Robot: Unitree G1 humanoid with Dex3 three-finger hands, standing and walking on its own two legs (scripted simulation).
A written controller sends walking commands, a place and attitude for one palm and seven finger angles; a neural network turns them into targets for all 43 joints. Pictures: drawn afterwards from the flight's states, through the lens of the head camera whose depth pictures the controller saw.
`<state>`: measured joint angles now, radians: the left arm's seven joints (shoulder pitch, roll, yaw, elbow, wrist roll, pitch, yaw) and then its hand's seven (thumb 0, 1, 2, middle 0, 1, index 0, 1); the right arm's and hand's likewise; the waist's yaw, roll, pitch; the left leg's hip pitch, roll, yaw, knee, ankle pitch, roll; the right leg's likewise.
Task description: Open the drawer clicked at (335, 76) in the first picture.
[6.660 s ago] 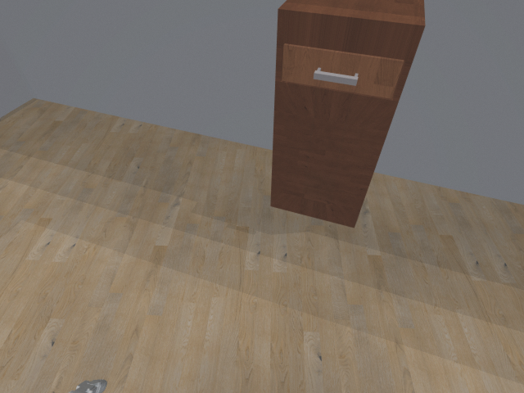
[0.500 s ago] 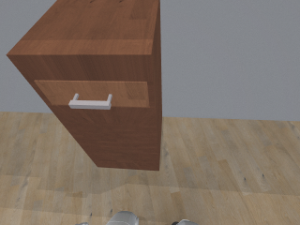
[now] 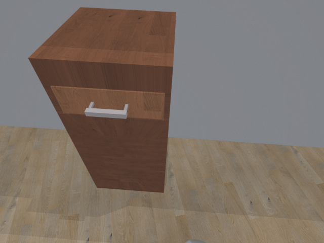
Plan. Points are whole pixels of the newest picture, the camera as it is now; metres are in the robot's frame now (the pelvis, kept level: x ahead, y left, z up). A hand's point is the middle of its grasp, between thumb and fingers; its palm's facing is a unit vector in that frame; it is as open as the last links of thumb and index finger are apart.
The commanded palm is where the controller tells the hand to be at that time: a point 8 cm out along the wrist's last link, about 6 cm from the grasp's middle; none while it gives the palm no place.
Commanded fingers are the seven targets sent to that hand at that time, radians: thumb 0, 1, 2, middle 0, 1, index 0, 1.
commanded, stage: look again from close up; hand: left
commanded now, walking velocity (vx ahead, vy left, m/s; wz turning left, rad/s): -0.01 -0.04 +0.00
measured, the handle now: (107, 109) +0.54 +0.21 -0.01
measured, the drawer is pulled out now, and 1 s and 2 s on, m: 0.00 0.00 0.00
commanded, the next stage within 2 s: shuffle to correct the standing spot in 0.58 s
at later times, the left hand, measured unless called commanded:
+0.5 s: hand out of the picture +0.06 +0.13 -0.17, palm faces +0.02 -0.97 -0.26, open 7.2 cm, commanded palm none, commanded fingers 0.00 0.90 0.90 -0.20 -0.30 -0.20 -0.30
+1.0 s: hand out of the picture +0.01 +0.15 -0.18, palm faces +0.08 -0.97 -0.23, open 7.3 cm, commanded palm none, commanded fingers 0.00 0.90 0.90 -0.20 -0.30 -0.20 -0.30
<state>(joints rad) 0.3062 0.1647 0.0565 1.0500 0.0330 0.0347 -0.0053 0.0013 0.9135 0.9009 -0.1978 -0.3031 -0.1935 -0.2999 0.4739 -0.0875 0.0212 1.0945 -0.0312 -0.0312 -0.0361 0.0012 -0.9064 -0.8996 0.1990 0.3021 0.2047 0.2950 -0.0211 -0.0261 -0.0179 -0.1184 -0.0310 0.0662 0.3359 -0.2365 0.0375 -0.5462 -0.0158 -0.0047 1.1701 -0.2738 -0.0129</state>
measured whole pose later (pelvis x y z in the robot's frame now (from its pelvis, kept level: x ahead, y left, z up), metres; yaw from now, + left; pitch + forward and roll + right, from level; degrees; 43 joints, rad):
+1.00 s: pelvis +0.00 -0.03 -0.01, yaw +0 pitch -1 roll +1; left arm 0.29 0.13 0.05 1.06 0.02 0.01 0.04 0.00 0.91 0.90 -0.20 -0.30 -0.20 -0.30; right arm 0.35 -0.18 -0.02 1.10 -0.02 0.03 -0.02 0.00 -0.91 -0.90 0.20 0.30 0.20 0.29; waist 0.01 0.02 0.03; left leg -0.17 0.00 0.03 0.50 -0.31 -0.02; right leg -0.28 -0.03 -0.02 0.57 -0.28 -0.01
